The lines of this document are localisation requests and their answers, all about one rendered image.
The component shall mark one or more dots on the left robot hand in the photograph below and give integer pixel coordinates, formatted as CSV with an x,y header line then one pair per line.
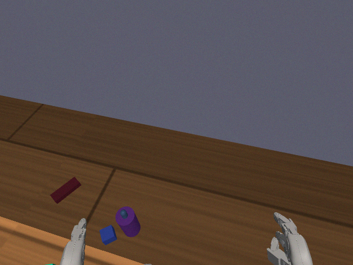
x,y
73,253

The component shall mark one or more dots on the right robot hand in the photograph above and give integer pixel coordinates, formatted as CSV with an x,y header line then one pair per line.
x,y
295,252

